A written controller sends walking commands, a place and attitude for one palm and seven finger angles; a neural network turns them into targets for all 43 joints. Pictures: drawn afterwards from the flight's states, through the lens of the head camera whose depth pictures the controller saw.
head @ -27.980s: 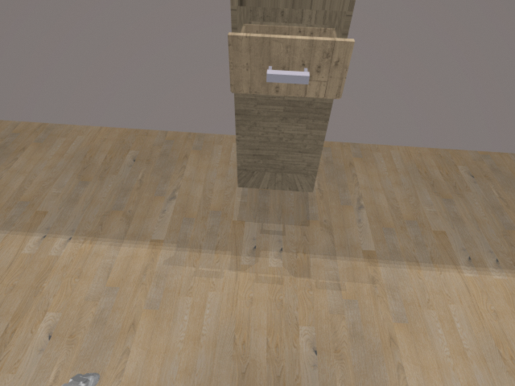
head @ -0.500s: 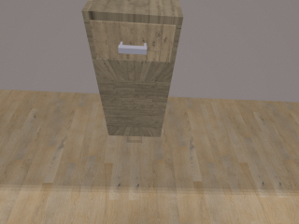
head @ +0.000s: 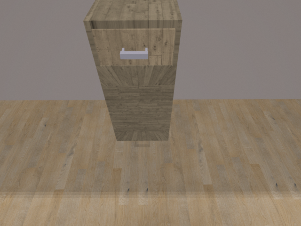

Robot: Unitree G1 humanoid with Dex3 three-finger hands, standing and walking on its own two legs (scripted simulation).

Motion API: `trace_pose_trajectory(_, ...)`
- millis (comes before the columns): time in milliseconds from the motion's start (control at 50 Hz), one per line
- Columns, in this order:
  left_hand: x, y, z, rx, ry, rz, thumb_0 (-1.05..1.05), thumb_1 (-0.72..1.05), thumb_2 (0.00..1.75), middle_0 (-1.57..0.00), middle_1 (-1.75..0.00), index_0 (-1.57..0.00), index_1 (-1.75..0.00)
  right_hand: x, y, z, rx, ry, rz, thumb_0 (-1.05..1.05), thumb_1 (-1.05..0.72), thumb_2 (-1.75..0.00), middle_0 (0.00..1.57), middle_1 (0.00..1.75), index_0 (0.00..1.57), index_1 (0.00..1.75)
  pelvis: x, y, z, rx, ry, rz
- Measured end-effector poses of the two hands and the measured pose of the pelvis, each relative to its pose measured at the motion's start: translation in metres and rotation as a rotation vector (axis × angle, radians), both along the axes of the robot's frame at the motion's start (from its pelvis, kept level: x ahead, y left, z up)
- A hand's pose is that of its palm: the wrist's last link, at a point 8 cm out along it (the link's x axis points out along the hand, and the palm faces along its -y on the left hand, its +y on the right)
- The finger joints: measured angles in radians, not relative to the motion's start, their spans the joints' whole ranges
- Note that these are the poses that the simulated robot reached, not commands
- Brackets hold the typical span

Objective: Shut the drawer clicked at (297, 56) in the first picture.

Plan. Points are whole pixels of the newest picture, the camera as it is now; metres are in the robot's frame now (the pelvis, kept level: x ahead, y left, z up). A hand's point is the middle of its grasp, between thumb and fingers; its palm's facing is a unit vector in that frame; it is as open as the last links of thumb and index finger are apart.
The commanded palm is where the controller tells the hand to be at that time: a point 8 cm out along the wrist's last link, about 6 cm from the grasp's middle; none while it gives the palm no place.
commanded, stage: let the arm hang, fingers relaxed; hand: left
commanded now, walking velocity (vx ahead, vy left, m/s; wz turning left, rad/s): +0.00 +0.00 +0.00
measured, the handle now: (134, 52) +0.81 +0.12 +0.03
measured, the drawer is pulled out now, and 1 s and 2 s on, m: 0.00 0.00 0.00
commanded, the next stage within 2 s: look to check the result in 0.28 s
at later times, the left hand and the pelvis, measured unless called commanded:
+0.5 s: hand out of the picture +0.00 +0.15 -0.18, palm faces +0.03 -0.98 -0.18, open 7.4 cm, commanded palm none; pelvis +0.02 -0.01 +0.00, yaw +0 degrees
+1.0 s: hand out of the picture +0.02 +0.14 -0.17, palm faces +0.03 -0.98 -0.18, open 7.4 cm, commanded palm none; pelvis +0.03 -0.02 +0.00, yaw +0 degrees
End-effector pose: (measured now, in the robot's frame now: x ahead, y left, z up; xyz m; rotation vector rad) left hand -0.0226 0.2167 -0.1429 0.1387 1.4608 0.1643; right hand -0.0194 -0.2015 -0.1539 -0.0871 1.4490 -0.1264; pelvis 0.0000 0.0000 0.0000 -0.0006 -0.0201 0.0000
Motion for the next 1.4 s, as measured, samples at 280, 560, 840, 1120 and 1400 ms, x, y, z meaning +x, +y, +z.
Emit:
trace_pose_trajectory(280,0.022,-0.015,-0.004,-0.018,-0.037,-0.009,0.01,0.92,0.9,-0.21,-0.3,-0.21,-0.3,0.0,-0.015,0.004,-0.023,0.011,-0.022,0.01,-0.91,-0.9,0.2,0.3,0.2,0.3,0.008,-0.011,0.0,0.0,0.001,-0.005)
trace_pose_trajectory(560,0.021,-0.021,-0.002,-0.013,-0.001,0.004,0.01,0.91,0.9,-0.2,-0.29,-0.2,-0.3,0.009,-0.02,0.003,-0.022,0.026,-0.016,0.01,-0.91,-0.9,0.2,0.3,0.2,0.3,0.017,-0.016,0.001,0.002,0.004,-0.005)
trace_pose_trajectory(840,0.035,-0.026,-0.001,-0.009,-0.026,0.004,0.01,0.91,0.9,-0.2,-0.29,-0.2,-0.3,0.03,-0.03,0.003,-0.03,-0.001,-0.006,0.01,-0.91,-0.9,0.2,0.3,0.2,0.3,0.025,-0.022,0.001,0.003,0.002,-0.003)
trace_pose_trajectory(1120,0.045,-0.026,-0.001,-0.009,-0.033,-0.004,0.01,0.91,0.9,-0.2,-0.29,-0.2,-0.3,0.037,-0.035,0.005,-0.04,-0.006,-0.006,0.01,-0.91,-0.9,0.2,0.3,0.2,0.3,0.03,-0.024,0.002,0.003,0.003,-0.007)
trace_pose_trajectory(1400,0.049,-0.024,0.0,0.0,-0.031,-0.004,0.01,0.91,0.9,-0.2,-0.29,-0.2,-0.3,0.037,-0.033,0.004,-0.034,0.005,-0.01,0.01,-0.91,-0.9,0.2,0.3,0.2,0.3,0.035,-0.025,0.002,0.005,0.005,-0.008)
